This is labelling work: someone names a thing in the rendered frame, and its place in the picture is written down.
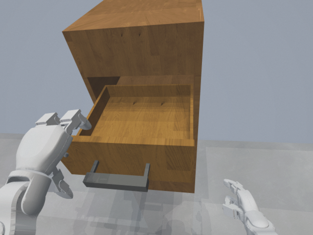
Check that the robot left hand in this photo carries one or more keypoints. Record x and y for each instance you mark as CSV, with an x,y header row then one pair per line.
x,y
43,146

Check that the handle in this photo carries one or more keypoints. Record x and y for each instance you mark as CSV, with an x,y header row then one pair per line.
x,y
117,181

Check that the robot right hand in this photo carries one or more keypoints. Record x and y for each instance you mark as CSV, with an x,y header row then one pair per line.
x,y
236,208

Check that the cabinet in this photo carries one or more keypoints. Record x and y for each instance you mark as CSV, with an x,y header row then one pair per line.
x,y
137,42

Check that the drawer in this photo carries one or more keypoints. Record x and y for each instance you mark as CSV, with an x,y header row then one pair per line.
x,y
137,124

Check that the left robot forearm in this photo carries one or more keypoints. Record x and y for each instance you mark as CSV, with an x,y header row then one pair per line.
x,y
21,200

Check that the right robot forearm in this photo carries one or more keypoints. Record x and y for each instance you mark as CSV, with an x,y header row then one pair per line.
x,y
256,223

